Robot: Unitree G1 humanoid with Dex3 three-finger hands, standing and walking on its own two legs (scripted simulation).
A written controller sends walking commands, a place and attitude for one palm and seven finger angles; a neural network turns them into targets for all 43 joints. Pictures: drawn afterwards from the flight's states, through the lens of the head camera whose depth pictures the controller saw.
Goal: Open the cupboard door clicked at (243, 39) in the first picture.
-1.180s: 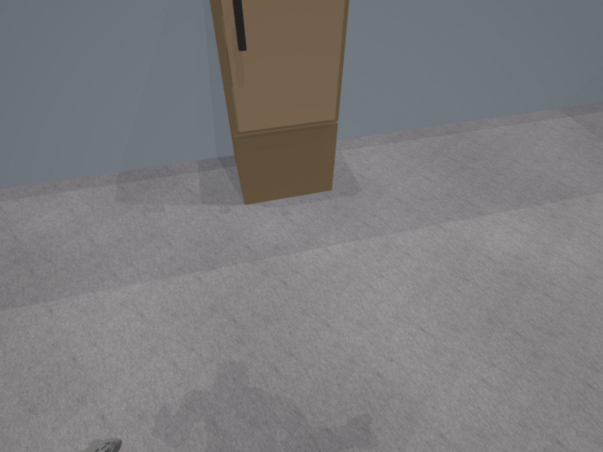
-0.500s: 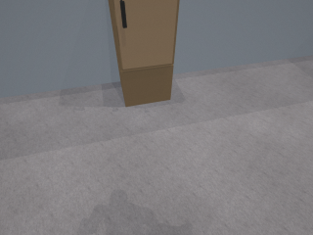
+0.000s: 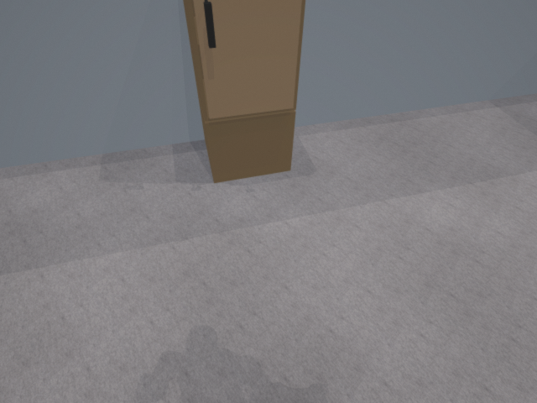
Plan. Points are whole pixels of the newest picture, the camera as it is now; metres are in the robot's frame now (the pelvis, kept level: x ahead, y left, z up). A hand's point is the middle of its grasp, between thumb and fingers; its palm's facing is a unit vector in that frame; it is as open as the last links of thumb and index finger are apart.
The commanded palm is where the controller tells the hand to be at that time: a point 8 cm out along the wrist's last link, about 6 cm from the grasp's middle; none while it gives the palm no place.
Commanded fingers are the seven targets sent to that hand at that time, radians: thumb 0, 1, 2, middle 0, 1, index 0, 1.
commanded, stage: look at it before walking up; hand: left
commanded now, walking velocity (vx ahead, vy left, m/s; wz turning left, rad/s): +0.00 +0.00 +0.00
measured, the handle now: (209, 23) +1.30 +0.30 +0.05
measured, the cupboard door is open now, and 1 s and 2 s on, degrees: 0 0 0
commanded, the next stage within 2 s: walk to a spot facing it in 0.26 s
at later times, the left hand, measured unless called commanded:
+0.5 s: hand out of the picture +0.07 +0.24 -0.17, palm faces -0.04 -0.95 -0.31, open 7.4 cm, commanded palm none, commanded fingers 0.00 0.90 0.90 -0.20 -0.30 -0.20 -0.30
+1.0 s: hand out of the picture +0.08 +0.16 -0.18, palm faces -0.10 -0.99 -0.11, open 7.3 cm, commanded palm none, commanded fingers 0.00 0.90 0.90 -0.20 -0.30 -0.20 -0.30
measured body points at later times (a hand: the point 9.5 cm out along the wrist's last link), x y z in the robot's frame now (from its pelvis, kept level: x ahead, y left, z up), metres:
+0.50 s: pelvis +0.02 +0.00 +0.00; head +0.01 +0.01 +0.45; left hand +0.07 +0.29 -0.14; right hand +0.08 -0.28 -0.14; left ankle +0.01 +0.13 -0.74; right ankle +0.01 -0.12 -0.74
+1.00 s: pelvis +0.17 +0.01 -0.01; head +0.20 +0.02 +0.44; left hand +0.09 +0.22 -0.17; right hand +0.22 -0.24 -0.15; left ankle +0.29 +0.10 -0.71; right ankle +0.02 -0.11 -0.74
